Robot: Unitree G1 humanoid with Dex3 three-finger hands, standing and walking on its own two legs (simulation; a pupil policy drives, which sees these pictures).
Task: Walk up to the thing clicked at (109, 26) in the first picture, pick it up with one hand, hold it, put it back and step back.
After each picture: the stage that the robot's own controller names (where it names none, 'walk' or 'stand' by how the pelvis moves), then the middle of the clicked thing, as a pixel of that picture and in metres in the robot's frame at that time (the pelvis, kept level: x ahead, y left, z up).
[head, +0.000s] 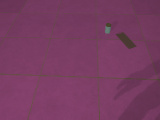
stand; (108, 28) +1.70 -0.28 -0.72
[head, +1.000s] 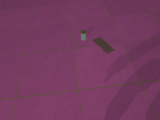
walk; (83, 35) +1.58 +0.13 -0.70
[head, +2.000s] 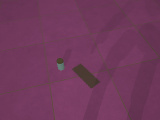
walk; (60, 64) +1.04 +0.29 -0.71
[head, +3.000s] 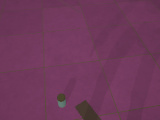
walk; (61, 100) +0.66 +0.21 -0.70
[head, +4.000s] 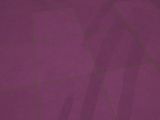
stand; out of the picture +0.42 +0.19 -0.69
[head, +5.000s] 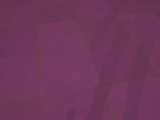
stand; out of the picture +0.36 +0.20 -0.72
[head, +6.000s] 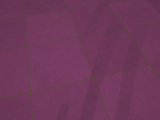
stand; out of the picture +0.34 +0.23 -0.70
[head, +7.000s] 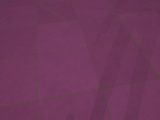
stand; out of the picture +0.32 +0.22 -0.73
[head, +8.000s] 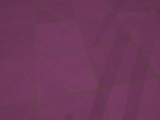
stand; out of the picture +0.32 +0.23 -0.72
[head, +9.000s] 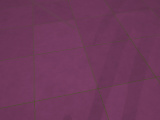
stand; out of the picture +0.31 +0.24 -0.72
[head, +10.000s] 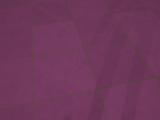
stand; out of the picture +0.30 +0.24 -0.72
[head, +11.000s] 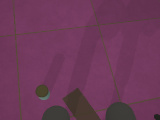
go down; (43, 92) +0.38 +0.20 -0.47
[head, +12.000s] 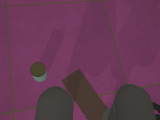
go down; (39, 72) +0.42 +0.20 -0.33
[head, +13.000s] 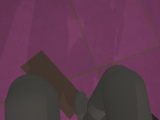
close in; out of the picture +0.42 +0.23 -0.23
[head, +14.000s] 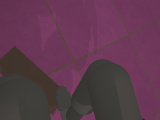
close in; out of the picture +0.41 +0.25 -0.23
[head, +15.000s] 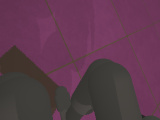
close; out of the picture +0.41 +0.24 -0.23
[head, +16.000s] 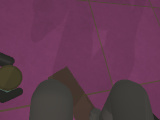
lift; (7, 80) +0.31 +0.25 -0.10
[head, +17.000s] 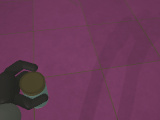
lift; (35, 90) +0.31 +0.17 +0.04
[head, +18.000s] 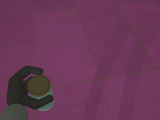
hold; (42, 93) +0.32 +0.16 +0.02
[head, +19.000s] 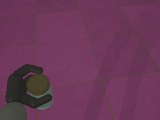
hold; (40, 92) +0.32 +0.16 +0.02
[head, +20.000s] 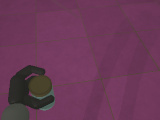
hold; (43, 93) +0.32 +0.16 +0.02
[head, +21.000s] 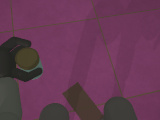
crouch; (30, 64) +0.41 +0.17 -0.06
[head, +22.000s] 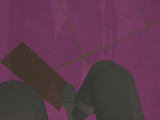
lower; out of the picture +0.45 +0.24 -0.20
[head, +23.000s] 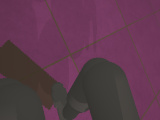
lower; out of the picture +0.44 +0.25 -0.22
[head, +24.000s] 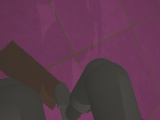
lower; out of the picture +0.43 +0.25 -0.22
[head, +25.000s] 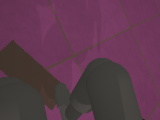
lower; out of the picture +0.42 +0.25 -0.22
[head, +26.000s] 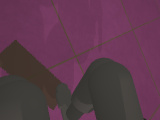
loosen; out of the picture +0.41 +0.24 -0.22
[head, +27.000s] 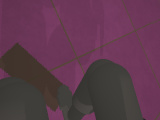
withdraw; out of the picture +0.40 +0.21 -0.24
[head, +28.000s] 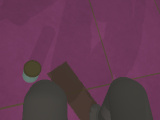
stand; (31, 72) +0.40 +0.17 -0.27
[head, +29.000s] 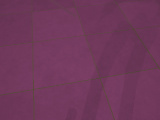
stand; out of the picture +0.31 +0.16 -0.64
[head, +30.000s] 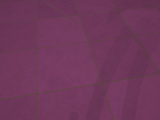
stand; out of the picture +0.33 +0.17 -0.67
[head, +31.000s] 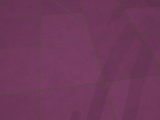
stand; out of the picture +0.32 +0.16 -0.67
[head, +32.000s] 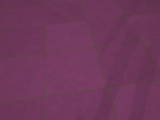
walk; out of the picture +0.34 +0.17 -0.72
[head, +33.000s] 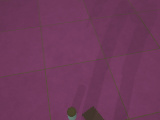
walk; (71, 114) +0.44 +0.11 -0.71
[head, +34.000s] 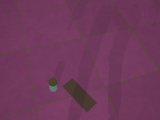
walk; (53, 85) +0.66 +0.20 -0.70
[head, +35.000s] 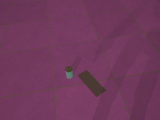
stand; (69, 72) +0.96 +0.21 -0.70
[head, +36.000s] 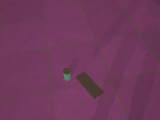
stand; (67, 74) +0.94 +0.20 -0.72
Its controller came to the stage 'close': yes
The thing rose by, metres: 0.73
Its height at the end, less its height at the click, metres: +0.00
